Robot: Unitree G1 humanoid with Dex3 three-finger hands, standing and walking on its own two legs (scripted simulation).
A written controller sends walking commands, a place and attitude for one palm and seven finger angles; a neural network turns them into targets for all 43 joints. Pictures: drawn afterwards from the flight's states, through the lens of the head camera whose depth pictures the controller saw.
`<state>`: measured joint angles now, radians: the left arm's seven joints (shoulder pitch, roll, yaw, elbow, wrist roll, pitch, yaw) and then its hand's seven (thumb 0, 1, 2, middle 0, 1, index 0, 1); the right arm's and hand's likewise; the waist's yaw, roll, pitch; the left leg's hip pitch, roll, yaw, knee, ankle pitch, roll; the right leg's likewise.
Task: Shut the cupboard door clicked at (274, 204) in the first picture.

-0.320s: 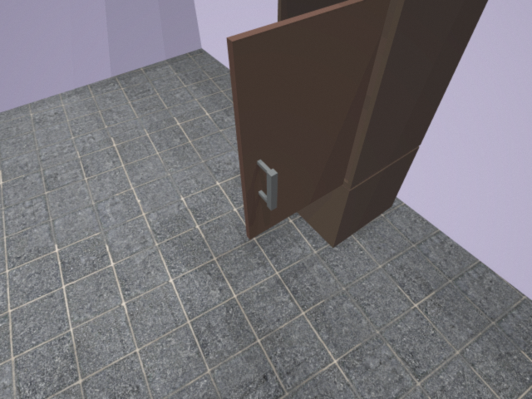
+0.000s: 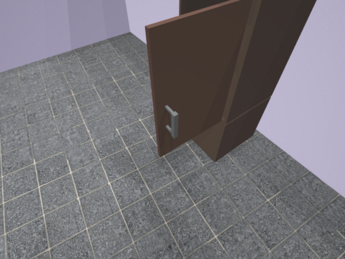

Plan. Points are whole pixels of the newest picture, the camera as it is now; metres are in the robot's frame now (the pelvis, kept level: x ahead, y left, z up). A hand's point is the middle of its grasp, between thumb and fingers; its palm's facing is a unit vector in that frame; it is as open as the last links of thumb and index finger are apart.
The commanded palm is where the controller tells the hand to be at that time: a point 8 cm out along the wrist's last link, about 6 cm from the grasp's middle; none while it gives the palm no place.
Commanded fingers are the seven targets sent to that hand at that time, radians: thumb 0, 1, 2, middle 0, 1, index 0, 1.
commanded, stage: stand and wait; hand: left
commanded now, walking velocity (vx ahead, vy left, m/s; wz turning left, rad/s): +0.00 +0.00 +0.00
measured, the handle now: (171, 122) +0.59 +0.04 -0.11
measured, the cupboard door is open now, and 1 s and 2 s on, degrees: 89 89 89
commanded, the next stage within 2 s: look at it before walking up in 0.02 s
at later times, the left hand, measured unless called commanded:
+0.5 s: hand out of the picture +0.02 +0.19 -0.17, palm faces +0.01 -0.97 -0.24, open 7.4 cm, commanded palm none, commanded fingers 0.00 0.90 0.90 -0.20 -0.30 -0.20 -0.30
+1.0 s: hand out of the picture +0.03 +0.20 -0.18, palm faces -0.05 -0.97 -0.23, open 7.4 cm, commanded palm none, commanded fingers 0.00 0.90 0.90 -0.20 -0.30 -0.20 -0.30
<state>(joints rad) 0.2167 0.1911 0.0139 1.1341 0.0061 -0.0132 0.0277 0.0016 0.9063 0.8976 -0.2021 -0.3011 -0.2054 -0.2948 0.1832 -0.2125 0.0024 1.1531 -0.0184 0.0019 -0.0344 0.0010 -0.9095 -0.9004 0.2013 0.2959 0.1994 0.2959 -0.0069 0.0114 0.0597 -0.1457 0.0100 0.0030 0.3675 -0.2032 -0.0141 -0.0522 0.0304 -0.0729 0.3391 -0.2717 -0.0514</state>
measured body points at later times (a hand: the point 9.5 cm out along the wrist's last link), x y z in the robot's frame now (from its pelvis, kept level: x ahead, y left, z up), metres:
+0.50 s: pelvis +0.01 +0.00 +0.00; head +0.03 +0.00 +0.45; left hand +0.02 +0.25 -0.15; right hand +0.02 -0.24 -0.16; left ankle +0.00 +0.13 -0.75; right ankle -0.05 -0.08 -0.75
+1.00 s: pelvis +0.00 +0.01 -0.01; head +0.03 +0.00 +0.44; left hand +0.03 +0.25 -0.16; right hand +0.01 -0.24 -0.17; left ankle +0.00 +0.13 -0.75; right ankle -0.05 -0.08 -0.74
